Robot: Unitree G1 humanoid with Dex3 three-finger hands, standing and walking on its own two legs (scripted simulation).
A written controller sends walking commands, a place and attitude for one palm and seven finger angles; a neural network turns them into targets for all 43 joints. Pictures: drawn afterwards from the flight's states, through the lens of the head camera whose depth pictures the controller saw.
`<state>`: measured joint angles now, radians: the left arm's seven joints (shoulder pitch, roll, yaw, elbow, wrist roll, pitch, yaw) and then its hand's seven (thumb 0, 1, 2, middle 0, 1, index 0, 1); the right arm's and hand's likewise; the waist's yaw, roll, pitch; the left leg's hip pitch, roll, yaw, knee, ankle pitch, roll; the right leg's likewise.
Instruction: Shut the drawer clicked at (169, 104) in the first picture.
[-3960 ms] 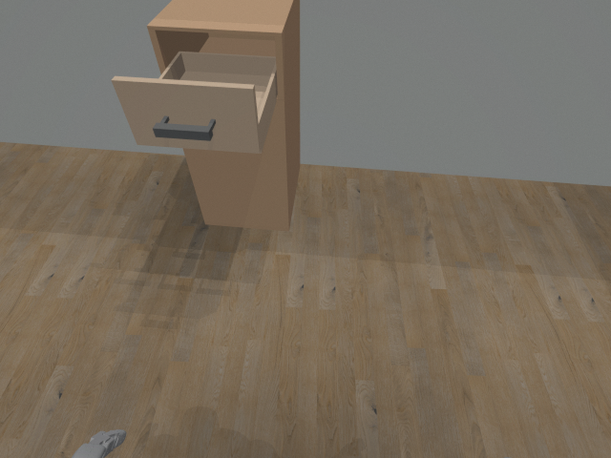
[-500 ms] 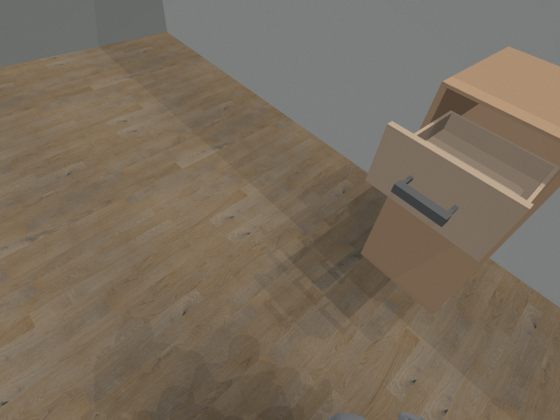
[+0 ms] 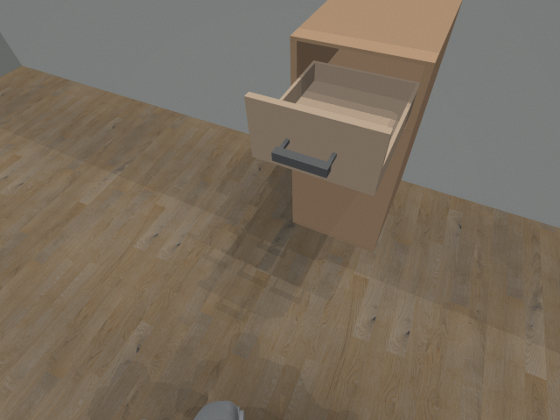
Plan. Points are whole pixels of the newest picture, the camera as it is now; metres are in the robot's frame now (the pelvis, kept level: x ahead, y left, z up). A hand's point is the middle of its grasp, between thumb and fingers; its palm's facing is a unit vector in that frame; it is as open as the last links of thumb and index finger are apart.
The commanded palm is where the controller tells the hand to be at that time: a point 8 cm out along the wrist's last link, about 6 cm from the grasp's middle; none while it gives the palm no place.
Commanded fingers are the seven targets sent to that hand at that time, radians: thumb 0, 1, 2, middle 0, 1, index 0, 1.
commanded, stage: turn to face it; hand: left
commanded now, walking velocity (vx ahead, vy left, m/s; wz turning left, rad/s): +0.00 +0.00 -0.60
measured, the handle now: (304, 155) +0.64 -0.02 -0.04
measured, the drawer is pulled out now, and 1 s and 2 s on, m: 0.29 0.29 0.29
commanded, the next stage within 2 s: take the last steps up to it in 0.60 s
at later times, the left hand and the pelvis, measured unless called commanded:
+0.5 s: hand out of the picture +0.10 +0.25 -0.17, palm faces -0.20 -0.96 -0.21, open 7.3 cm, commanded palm none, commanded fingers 0.00 0.90 0.90 -0.20 -0.30 -0.20 -0.30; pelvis -0.02 +0.06 +0.01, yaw -16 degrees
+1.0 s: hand out of the picture +0.05 +0.16 -0.14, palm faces -0.31 -0.92 -0.24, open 7.3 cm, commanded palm none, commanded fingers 0.00 0.90 0.90 -0.20 -0.30 -0.20 -0.30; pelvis -0.05 +0.00 +0.01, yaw -23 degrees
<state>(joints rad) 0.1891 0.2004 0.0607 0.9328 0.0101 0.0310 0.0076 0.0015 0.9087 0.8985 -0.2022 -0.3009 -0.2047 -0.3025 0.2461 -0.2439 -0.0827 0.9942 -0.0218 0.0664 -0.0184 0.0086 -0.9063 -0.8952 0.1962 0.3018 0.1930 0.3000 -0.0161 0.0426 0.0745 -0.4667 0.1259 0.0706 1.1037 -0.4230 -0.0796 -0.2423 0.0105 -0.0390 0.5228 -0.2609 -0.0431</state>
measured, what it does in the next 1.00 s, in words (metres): steps on the spot, turning right: left foot, then right foot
